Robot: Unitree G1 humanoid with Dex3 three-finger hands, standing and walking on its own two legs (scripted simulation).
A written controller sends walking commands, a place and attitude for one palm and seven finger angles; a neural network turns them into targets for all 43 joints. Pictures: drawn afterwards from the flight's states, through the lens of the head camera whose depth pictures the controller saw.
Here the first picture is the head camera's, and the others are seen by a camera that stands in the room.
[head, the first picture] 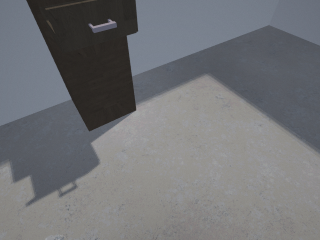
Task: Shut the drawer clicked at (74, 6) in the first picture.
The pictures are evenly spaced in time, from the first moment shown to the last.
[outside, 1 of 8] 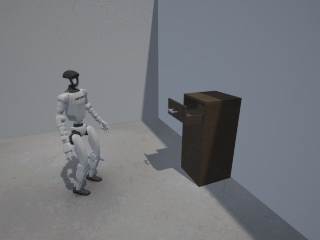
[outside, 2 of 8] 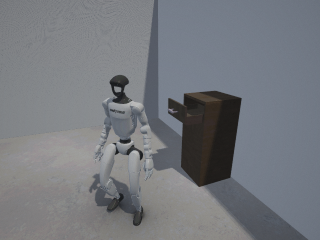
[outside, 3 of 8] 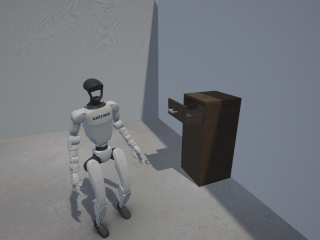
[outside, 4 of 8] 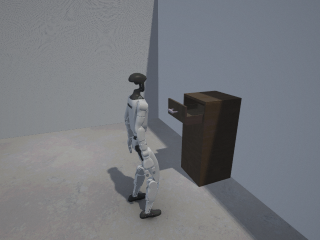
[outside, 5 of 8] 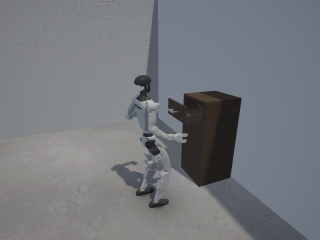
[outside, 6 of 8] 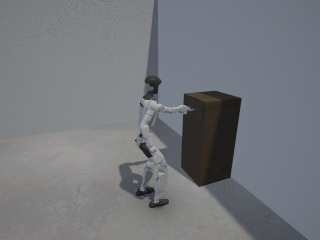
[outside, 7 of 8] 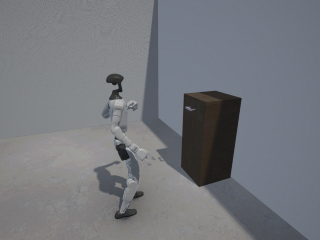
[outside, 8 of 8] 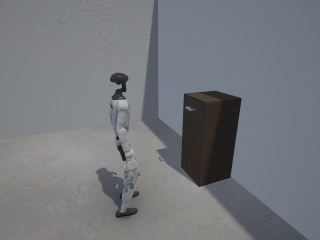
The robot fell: no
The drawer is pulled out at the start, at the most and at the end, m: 0.21 0.21 0.00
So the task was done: yes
